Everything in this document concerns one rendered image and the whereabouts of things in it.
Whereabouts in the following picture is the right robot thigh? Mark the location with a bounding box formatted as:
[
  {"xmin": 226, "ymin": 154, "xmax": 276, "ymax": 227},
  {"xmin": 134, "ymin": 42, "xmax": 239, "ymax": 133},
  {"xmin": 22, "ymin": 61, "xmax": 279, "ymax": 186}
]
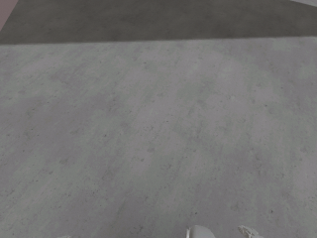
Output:
[{"xmin": 185, "ymin": 225, "xmax": 215, "ymax": 238}]

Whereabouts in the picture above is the robot right hand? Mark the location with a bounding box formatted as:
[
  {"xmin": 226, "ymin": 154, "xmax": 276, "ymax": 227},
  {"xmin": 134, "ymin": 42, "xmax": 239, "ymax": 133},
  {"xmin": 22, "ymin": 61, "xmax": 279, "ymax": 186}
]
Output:
[{"xmin": 238, "ymin": 225, "xmax": 264, "ymax": 238}]

